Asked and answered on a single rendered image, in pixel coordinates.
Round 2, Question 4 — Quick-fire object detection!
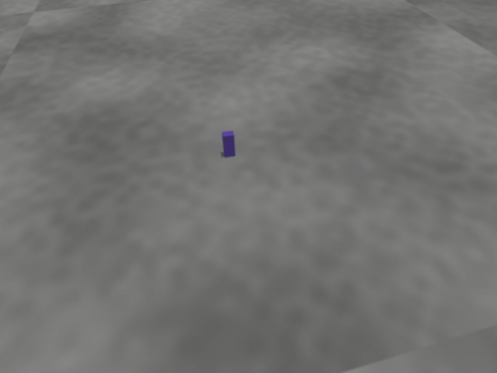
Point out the carton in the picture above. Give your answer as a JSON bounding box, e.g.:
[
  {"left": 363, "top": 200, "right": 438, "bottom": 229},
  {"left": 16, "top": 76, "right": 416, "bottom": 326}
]
[{"left": 222, "top": 131, "right": 235, "bottom": 158}]

